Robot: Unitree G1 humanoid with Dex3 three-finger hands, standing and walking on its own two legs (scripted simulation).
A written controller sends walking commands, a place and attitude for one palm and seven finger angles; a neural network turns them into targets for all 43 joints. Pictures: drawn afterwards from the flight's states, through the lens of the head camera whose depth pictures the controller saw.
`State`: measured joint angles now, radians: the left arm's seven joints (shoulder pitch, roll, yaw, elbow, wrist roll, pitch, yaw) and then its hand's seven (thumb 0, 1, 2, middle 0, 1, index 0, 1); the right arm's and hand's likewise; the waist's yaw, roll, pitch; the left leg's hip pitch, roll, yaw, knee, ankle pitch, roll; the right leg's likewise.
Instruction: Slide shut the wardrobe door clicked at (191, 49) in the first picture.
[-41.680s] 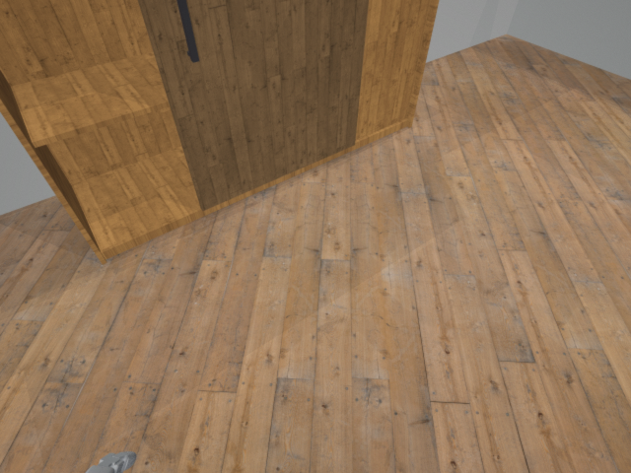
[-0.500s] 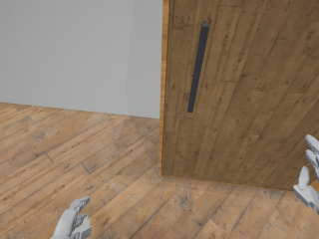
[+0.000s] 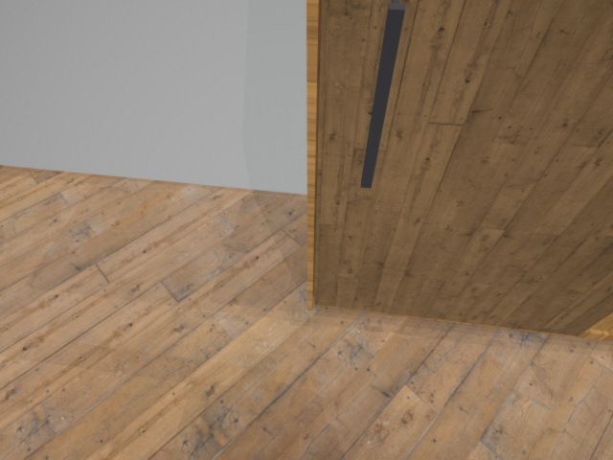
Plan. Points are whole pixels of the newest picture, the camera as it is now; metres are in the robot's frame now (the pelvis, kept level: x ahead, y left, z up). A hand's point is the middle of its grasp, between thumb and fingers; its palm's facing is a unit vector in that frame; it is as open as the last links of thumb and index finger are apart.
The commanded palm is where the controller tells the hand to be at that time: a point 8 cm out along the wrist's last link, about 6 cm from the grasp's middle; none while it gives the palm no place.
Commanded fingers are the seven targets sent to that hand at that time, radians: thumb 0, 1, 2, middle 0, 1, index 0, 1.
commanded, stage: let the arm hang, fingers relaxed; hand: right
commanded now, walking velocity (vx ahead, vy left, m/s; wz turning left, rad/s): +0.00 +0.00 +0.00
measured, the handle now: (378, 107) +0.64 -0.08 +0.10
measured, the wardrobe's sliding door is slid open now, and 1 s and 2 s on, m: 0.00 0.00 0.00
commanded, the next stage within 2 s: look to check the result in 0.54 s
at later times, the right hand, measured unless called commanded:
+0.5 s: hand out of the picture +0.04 -0.17 -0.18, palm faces -0.03 +0.98 -0.20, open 7.3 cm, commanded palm none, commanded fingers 0.00 -0.90 -0.90 0.20 0.30 0.20 0.30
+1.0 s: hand out of the picture +0.05 -0.15 -0.18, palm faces -0.03 +0.98 -0.19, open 7.4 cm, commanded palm none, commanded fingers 0.00 -0.90 -0.90 0.20 0.30 0.20 0.30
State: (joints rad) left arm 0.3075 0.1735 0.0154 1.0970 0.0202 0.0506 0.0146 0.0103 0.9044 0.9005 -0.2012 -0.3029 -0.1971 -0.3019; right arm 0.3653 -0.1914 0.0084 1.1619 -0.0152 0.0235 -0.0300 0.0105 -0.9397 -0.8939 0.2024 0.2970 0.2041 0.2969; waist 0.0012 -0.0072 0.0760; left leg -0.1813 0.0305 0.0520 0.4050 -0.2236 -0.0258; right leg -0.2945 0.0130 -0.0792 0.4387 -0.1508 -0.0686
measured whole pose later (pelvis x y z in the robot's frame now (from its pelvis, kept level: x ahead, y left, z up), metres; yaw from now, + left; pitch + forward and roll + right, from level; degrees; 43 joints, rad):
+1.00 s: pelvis +0.04 +0.02 +0.00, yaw +2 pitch +0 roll +0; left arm 0.21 0.16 0.01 1.15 0.02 0.01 0.02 0.01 0.91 0.90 -0.20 -0.30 -0.20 -0.30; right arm 0.24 -0.15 0.01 1.16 -0.01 -0.01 -0.04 0.01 -0.91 -0.89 0.20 0.30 0.20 0.30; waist 0.01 0.00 0.05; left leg -0.09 0.03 0.03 0.37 -0.27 -0.02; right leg -0.19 0.01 -0.10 0.39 -0.20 -0.04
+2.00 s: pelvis +0.05 +0.01 +0.00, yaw +2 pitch -1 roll +0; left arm 0.23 0.15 0.01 1.16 0.02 0.01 0.03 0.01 0.91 0.90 -0.20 -0.30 -0.20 -0.30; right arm 0.25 -0.15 0.01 1.16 -0.01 -0.01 -0.04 0.01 -0.91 -0.89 0.20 0.30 0.20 0.30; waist 0.01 0.01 0.05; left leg -0.06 0.03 0.02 0.35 -0.27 -0.02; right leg -0.16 0.01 -0.11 0.37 -0.20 -0.05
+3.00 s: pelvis +0.05 +0.00 +0.00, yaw +2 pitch -1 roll +0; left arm 0.23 0.15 0.01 1.15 0.02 0.01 0.03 0.01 0.91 0.90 -0.20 -0.30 -0.20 -0.30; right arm 0.25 -0.15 0.01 1.17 -0.01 0.00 -0.04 0.01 -0.91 -0.89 0.20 0.30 0.20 0.30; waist 0.01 0.02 0.06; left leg -0.07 0.04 0.02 0.35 -0.26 -0.03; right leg -0.16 0.02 -0.11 0.37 -0.20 -0.06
